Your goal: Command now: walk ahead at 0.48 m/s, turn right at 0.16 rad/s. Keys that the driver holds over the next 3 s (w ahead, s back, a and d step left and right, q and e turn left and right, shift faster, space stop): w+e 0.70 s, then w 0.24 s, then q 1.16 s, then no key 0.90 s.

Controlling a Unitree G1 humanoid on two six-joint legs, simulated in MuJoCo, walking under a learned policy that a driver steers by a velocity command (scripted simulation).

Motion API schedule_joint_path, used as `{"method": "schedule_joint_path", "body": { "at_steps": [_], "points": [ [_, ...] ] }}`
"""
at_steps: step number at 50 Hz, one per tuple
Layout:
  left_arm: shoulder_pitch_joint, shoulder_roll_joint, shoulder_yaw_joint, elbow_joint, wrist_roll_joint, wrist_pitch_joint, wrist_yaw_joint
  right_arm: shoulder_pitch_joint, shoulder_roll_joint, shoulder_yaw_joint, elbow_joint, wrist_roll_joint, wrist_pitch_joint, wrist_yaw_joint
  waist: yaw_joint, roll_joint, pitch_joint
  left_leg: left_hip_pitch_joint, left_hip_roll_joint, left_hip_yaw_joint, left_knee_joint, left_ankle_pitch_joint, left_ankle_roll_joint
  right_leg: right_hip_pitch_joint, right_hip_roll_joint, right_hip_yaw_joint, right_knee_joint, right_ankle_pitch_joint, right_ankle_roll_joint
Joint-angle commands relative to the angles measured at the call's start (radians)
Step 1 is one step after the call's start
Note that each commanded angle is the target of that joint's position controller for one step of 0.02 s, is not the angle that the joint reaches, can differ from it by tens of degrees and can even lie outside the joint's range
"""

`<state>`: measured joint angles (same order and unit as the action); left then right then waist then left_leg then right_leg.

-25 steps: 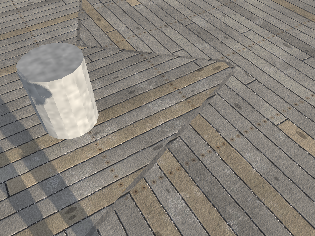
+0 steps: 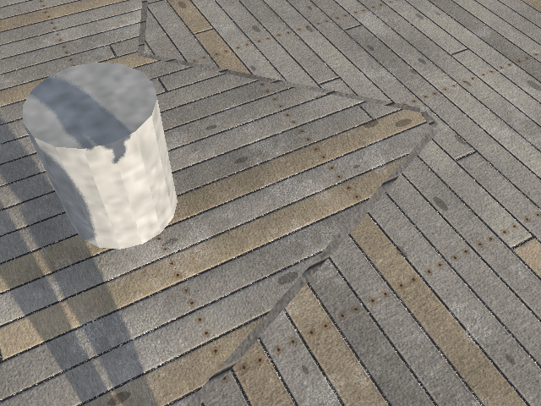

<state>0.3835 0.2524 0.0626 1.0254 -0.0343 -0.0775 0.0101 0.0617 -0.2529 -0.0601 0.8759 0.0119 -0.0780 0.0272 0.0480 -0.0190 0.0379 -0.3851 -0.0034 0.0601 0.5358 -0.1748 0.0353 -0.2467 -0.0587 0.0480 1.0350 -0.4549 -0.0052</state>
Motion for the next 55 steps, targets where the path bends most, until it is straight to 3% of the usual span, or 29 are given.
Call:
{"method": "schedule_joint_path", "body": {
  "at_steps": [1, 2, 5, 9, 12, 17, 20, 22, 23, 24, 25, 26, 27, 28, 29, 32, 34, 38, 43, 45, 46, 47, 48, 49, 50, 51, 52, 53, 55],
  "points": [
    [-0.081, 0.125, 0.033, -0.089, -0.008, -0.035, 0.011, 0.137, -0.100, -0.022, 0.009, -0.009, -0.014, -0.002, -0.098, 0.103, -0.068, 0.396, 0.280, -0.367, -0.333, -0.126, 0.147, -0.469, -0.070, 0.042, 0.200, 0.122, -0.049],
    [-0.059, 0.096, 0.035, -0.087, -0.004, -0.021, 0.015, 0.112, -0.087, -0.018, 0.014, -0.018, -0.022, -0.002, -0.064, 0.145, -0.052, 0.319, 0.263, -0.291, -0.360, -0.059, 0.133, -0.407, -0.093, 0.052, 0.153, 0.178, -0.048],
    [-0.052, 0.046, 0.034, -0.087, -0.004, 0.013, 0.011, 0.127, -0.077, -0.019, 0.046, -0.027, -0.033, -0.009, -0.033, 0.120, -0.016, 0.240, 0.238, -0.159, -0.405, 0.090, 0.135, -0.378, -0.098, 0.056, 0.105, 0.249, -0.045],
    [-0.161, 0.048, 0.034, -0.138, 0.009, 0.018, 0.000, 0.157, -0.112, -0.024, 0.066, -0.031, -0.037, -0.033, -0.042, 0.064, 0.029, 0.269, 0.246, -0.062, -0.435, 0.195, 0.139, -0.474, -0.075, 0.080, -0.096, 0.422, -0.026],
    [-0.266, 0.039, 0.022, -0.179, 0.015, 0.016, -0.021, 0.173, -0.129, -0.024, 0.069, -0.025, -0.035, -0.046, -0.070, 0.056, 0.056, 0.270, 0.236, 0.027, -0.465, 0.216, 0.121, -0.437, -0.060, 0.006, -0.259, 0.538, -0.026],
    [-0.417, 0.028, 0.006, -0.267, 0.014, 0.017, -0.059, 0.277, -0.154, -0.031, 0.103, -0.011, -0.001, -0.053, -0.116, 0.033, 0.091, 0.469, 0.277, 0.110, -0.390, 0.362, 0.106, -0.491, -0.035, -0.069, -0.403, 0.493, -0.057],
    [-0.388, 0.064, 0.021, -0.300, 0.009, 0.022, -0.079, 0.262, -0.192, -0.043, 0.087, -0.003, 0.023, -0.061, -0.066, 0.090, 0.023, 0.535, 0.290, 0.152, -0.219, 0.817, 0.081, -0.356, 0.043, -0.156, -0.411, 0.350, -0.106],
    [-0.180, 0.143, 0.062, -0.266, 0.005, 0.028, -0.077, 0.230, -0.215, -0.048, 0.066, -0.002, 0.040, -0.069, 0.056, 0.112, -0.100, 0.479, 0.266, 0.173, 0.088, 0.994, 0.051, -0.068, 0.121, -0.184, -0.438, 0.305, -0.161],
    [-0.011, 0.214, 0.098, -0.229, 0.004, 0.034, -0.058, 0.219, -0.211, -0.043, 0.049, -0.006, 0.037, -0.071, 0.138, 0.057, -0.186, 0.281, 0.226, 0.174, 0.358, 0.786, 0.010, 0.230, 0.089, -0.072, -0.498, 0.322, -0.208],
    [0.016, 0.325, 0.123, -0.247, -0.002, 0.041, -0.038, 0.280, -0.069, 0.001, -0.008, -0.032, 0.005, -0.050, 0.062, -0.233, -0.300, -0.208, 0.005, 0.152, 0.831, -0.041, -0.077, 0.635, -0.205, 0.500, -0.574, 0.229, -0.416],
    [0.023, 0.273, 0.094, -0.257, 0.014, 0.033, -0.038, 0.257, -0.097, 0.004, -0.022, -0.003, -0.050, -0.027, 0.063, -0.136, -0.443, -0.342, -0.049, -0.127, 0.948, -0.380, -0.050, 0.710, -0.303, 0.815, -0.743, 0.134, -0.468],
    [0.005, 0.202, 0.073, -0.257, 0.030, 0.024, -0.036, 0.129, -0.158, -0.015, -0.056, 0.041, -0.077, -0.014, 0.088, -0.085, -0.321, -0.416, 0.014, -0.164, 0.937, -0.321, -0.014, 0.630, -0.256, 0.647, -0.754, 0.155, -0.390],
    [-0.068, 0.169, 0.064, -0.261, 0.024, 0.010, -0.039, 0.106, -0.146, -0.012, -0.066, 0.041, -0.086, -0.016, 0.036, 0.001, -0.183, -0.409, 0.067, -0.156, 0.815, -0.238, 0.000, 0.453, -0.209, 0.495, -0.761, 0.244, -0.343],
    [-0.135, 0.126, 0.050, -0.277, 0.021, 0.005, -0.038, 0.096, -0.146, -0.020, -0.049, 0.013, -0.078, -0.027, -0.003, 0.054, -0.129, -0.341, 0.110, -0.147, 0.705, -0.193, -0.001, 0.315, -0.161, 0.385, -0.778, 0.320, -0.300],
    [-0.179, 0.126, 0.046, -0.293, 0.029, 0.002, -0.034, 0.119, -0.149, -0.026, -0.047, 0.000, -0.065, -0.032, -0.042, 0.013, -0.089, -0.262, 0.127, -0.148, 0.650, -0.166, -0.015, 0.188, -0.141, 0.343, -0.797, 0.401, -0.303],
    [-0.185, 0.150, 0.050, -0.304, 0.026, -0.002, -0.019, 0.128, -0.124, -0.029, -0.054, -0.021, -0.029, -0.035, -0.074, 0.011, -0.064, -0.180, 0.128, -0.125, 0.503, -0.104, -0.067, 0.030, -0.093, 0.258, -0.836, 0.472, -0.296],
    [-0.149, 0.181, 0.057, -0.300, 0.022, -0.002, -0.006, 0.043, -0.107, -0.023, -0.086, -0.028, -0.022, -0.040, -0.050, -0.006, -0.035, -0.200, 0.109, -0.112, 0.350, 0.016, -0.096, -0.010, -0.070, 0.219, -0.843, 0.479, -0.282],
    [-0.091, 0.172, 0.054, -0.278, 0.020, 0.004, 0.002, -0.081, -0.077, -0.006, -0.117, -0.017, -0.030, -0.026, 0.012, -0.060, -0.023, -0.113, 0.056, -0.092, 0.064, 0.288, -0.097, -0.036, -0.029, 0.163, -0.834, 0.363, -0.217],
    [-0.019, 0.158, 0.048, -0.232, 0.018, 0.008, 0.003, -0.140, -0.125, -0.010, -0.147, -0.007, -0.049, -0.002, 0.033, -0.075, -0.011, -0.132, 0.051, -0.114, -0.038, 0.237, -0.048, 0.127, -0.111, 0.246, -0.742, 0.349, -0.201],
    [-0.019, 0.170, 0.050, -0.228, 0.023, 0.016, 0.006, -0.102, -0.145, -0.016, -0.143, -0.006, -0.058, 0.002, 0.004, -0.101, -0.011, -0.095, 0.041, -0.098, -0.056, 0.142, -0.016, 0.179, -0.138, 0.276, -0.691, 0.442, -0.188],
    [-0.032, 0.167, 0.048, -0.232, 0.023, 0.020, 0.007, -0.033, -0.160, -0.025, -0.124, -0.008, -0.062, 0.001, -0.037, -0.103, -0.036, -0.008, 0.021, -0.074, -0.088, 0.124, 0.008, 0.189, -0.118, 0.264, -0.627, 0.561, -0.172],
    [-0.040, 0.139, 0.036, -0.239, 0.027, 0.021, 0.005, 0.093, -0.196, -0.043, -0.091, -0.017, -0.066, -0.004, -0.095, -0.079, -0.126, 0.175, 0.044, -0.094, -0.079, 0.142, 0.048, 0.158, -0.061, 0.222, -0.471, 0.659, -0.146],
    [-0.017, 0.102, 0.019, -0.260, 0.046, 0.021, 0.008, 0.244, -0.261, -0.056, -0.071, -0.032, -0.067, -0.005, -0.138, 0.040, -0.276, 0.435, 0.208, -0.277, -0.038, 0.237, 0.125, 0.021, 0.023, 0.139, -0.178, 0.503, -0.097],
    [0.123, 0.049, 0.006, -0.258, 0.021, 0.008, 0.008, 0.318, -0.316, -0.075, -0.022, -0.033, -0.051, 0.006, -0.082, 0.371, -0.360, 0.697, 0.381, -0.711, -0.162, 0.152, 0.287, -0.319, 0.176, 0.057, 0.143, -0.052, -0.012],
    [0.093, 0.137, 0.017, -0.245, 0.019, 0.001, 0.010, 0.296, -0.216, -0.046, -0.034, 0.002, -0.048, 0.015, -0.102, 0.261, -0.310, 0.693, 0.377, -0.781, -0.209, 0.101, 0.276, -0.433, 0.128, 0.125, 0.253, -0.146, -0.005],
    [-0.014, 0.177, 0.028, -0.265, 0.018, -0.001, 0.010, 0.212, -0.167, -0.030, -0.058, 0.004, -0.042, 0.015, -0.109, 0.161, -0.197, 0.581, 0.342, -0.625, -0.192, 0.238, 0.240, -0.463, 0.086, 0.099, 0.278, -0.075, 0.003],
    [-0.107, 0.168, 0.028, -0.279, 0.044, 0.002, 0.015, 0.142, -0.130, -0.013, -0.075, -0.008, -0.030, 0.017, -0.098, 0.032, -0.124, 0.447, 0.269, -0.467, -0.192, 0.450, 0.186, -0.420, 0.049, 0.053, 0.231, -0.022, 0.003],
    [-0.117, 0.149, 0.028, -0.302, 0.049, 0.001, 0.017, 0.116, -0.141, -0.014, -0.077, -0.013, -0.026, 0.013, -0.067, 0.068, -0.110, 0.369, 0.277, -0.434, -0.183, 0.627, 0.222, -0.393, 0.027, 0.044, 0.186, 0.015, 0.021],
    [-0.115, 0.117, 0.024, -0.311, 0.052, 0.008, 0.019, 0.123, -0.122, -0.007, -0.060, -0.015, -0.023, 0.005, -0.041, 0.109, -0.121, 0.306, 0.216, -0.346, -0.191, 0.780, 0.214, -0.302, 0.006, 0.045, 0.054, 0.041, 0.041]
  ]
}}
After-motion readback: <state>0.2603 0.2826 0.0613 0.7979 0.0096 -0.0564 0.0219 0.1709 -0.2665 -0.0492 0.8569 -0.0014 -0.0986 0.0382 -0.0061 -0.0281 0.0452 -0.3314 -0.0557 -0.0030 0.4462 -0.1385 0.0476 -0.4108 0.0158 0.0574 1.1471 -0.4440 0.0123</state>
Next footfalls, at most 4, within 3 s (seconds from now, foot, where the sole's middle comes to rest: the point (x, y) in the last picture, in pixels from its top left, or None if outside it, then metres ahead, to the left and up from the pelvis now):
0.46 right None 0.40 -0.15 -0.77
0.94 left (310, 302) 0.74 -0.05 -0.77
1.42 right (398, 301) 0.76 -0.29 -0.77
1.84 left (294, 304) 0.73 -0.01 -0.77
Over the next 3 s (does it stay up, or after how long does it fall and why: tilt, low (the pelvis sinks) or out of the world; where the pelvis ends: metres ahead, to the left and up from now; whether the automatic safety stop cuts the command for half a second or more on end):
stays up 0.73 -0.14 0.00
